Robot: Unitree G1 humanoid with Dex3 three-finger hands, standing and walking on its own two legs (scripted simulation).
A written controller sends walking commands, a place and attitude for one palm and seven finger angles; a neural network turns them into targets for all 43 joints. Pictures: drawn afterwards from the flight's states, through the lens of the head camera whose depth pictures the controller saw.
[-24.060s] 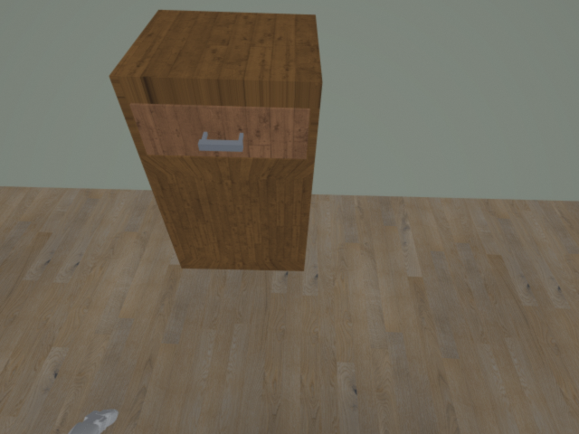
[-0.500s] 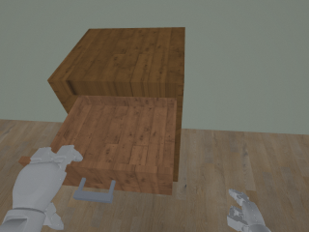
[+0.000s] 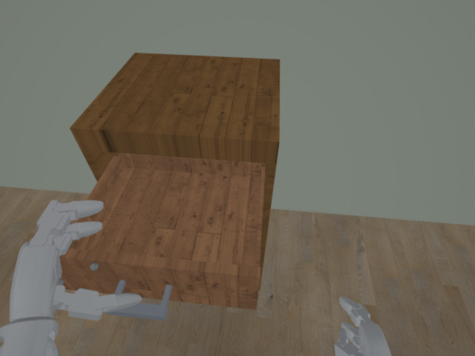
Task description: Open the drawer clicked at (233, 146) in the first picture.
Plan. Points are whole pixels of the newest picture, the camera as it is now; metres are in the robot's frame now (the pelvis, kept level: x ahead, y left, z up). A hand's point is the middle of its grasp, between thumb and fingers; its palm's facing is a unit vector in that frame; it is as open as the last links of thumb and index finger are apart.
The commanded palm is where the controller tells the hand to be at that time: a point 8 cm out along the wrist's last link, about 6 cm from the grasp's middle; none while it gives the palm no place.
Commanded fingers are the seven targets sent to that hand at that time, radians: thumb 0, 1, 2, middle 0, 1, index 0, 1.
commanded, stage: draw the hand back to the body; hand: left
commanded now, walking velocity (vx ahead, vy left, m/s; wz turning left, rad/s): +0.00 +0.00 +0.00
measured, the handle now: (140, 299) +0.24 +0.22 -0.10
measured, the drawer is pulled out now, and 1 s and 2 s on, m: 0.30 0.30 0.30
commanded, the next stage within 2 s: step back with the hand held close in 0.72 s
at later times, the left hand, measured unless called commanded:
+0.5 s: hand (89, 260) +0.19 +0.21 +0.16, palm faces +0.39 -0.81 -0.43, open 8.8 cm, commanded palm +0.14 +0.25 +0.18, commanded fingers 0.00 0.90 0.90 -0.20 -0.30 -0.20 -0.30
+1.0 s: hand (93, 264) +0.18 +0.20 +0.16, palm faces +0.34 -0.79 -0.50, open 7.5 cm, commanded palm +0.12 +0.23 +0.18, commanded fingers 0.00 0.90 0.90 -0.20 -0.30 -0.20 -0.30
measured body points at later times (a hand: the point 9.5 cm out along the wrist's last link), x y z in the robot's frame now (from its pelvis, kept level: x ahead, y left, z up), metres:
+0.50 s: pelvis +0.01 -0.03 +0.00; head +0.00 -0.07 +0.45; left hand +0.16 +0.25 +0.18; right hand +0.21 -0.25 -0.08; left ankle -0.01 +0.08 -0.74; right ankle -0.04 -0.11 -0.74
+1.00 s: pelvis -0.01 -0.04 +0.00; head +0.01 -0.07 +0.45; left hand +0.16 +0.24 +0.19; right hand +0.18 -0.27 -0.09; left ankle -0.01 +0.08 -0.74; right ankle -0.04 -0.11 -0.74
